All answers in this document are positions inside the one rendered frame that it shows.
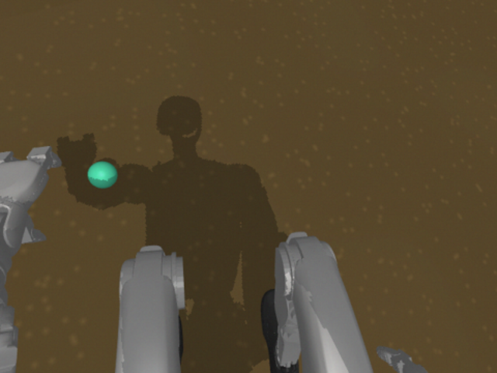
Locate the right robot foot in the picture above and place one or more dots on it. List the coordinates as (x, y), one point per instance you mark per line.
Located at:
(269, 330)

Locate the right robot hand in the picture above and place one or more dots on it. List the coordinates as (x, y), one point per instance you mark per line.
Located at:
(400, 361)

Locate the left robot hand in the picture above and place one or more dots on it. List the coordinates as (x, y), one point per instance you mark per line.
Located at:
(22, 182)

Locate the ball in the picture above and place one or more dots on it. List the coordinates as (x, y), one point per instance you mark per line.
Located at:
(102, 174)

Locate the left robot arm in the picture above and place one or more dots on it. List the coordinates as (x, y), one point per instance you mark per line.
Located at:
(13, 219)

